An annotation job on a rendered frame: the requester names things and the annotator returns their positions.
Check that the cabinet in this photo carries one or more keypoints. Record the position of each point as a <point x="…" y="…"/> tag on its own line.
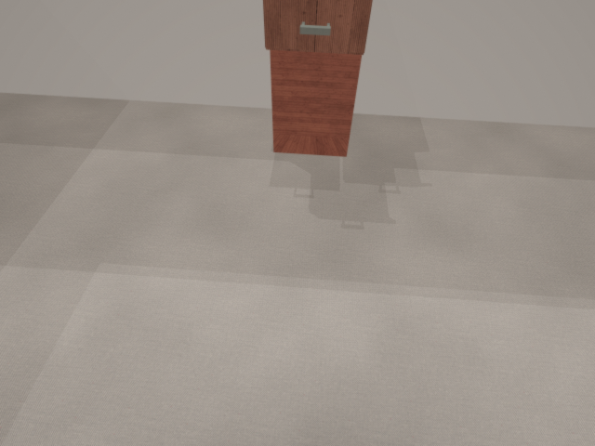
<point x="312" y="97"/>

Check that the drawer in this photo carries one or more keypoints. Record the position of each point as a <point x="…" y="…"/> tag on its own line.
<point x="349" y="21"/>

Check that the handle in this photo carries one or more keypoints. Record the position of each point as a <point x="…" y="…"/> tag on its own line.
<point x="314" y="29"/>

